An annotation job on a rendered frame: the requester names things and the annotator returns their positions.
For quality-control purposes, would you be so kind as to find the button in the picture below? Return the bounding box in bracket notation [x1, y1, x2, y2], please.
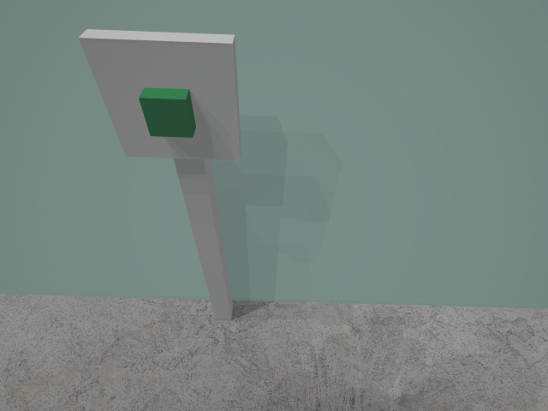
[139, 87, 196, 138]

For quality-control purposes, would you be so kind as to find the panel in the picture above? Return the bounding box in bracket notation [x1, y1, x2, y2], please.
[79, 29, 241, 321]

